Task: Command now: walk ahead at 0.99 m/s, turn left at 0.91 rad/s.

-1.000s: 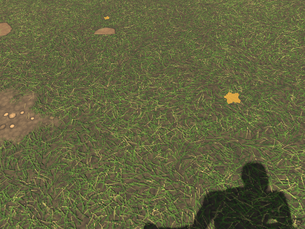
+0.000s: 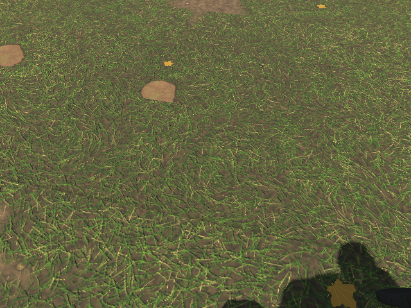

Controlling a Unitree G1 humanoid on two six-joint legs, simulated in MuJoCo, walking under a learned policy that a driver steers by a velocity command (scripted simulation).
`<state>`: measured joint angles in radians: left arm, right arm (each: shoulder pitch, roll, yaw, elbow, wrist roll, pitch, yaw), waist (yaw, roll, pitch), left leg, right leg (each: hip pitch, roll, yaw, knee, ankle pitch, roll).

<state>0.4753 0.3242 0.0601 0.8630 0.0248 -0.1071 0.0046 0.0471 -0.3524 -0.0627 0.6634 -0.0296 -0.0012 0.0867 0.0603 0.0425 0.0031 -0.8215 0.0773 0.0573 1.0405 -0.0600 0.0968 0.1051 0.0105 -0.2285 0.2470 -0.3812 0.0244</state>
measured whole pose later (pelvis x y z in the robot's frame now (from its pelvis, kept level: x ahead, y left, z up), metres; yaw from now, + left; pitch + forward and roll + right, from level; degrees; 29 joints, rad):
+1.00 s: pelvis +0.70 +0.15 +0.00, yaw +13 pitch +0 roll +1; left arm 0.37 0.34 0.09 0.72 0.02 0.03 -0.01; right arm 0.18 -0.23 0.00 0.67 -0.03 -0.04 0.00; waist 0.06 -0.04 0.00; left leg -0.31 -0.04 -0.01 0.64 -0.34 0.03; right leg -0.38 0.07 0.11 0.98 -0.51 -0.06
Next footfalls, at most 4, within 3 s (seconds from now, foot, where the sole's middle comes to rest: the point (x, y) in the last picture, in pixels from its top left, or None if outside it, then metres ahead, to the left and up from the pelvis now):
0.14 left None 0.32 0.06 -0.76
0.52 right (222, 242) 0.71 0.02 -0.76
0.92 left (152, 236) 0.72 0.27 -0.76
1.46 right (220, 192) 1.03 0.04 -0.93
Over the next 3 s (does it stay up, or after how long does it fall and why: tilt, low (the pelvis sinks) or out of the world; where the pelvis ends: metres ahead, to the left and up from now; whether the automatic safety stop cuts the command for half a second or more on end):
stays up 1.15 0.20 -0.16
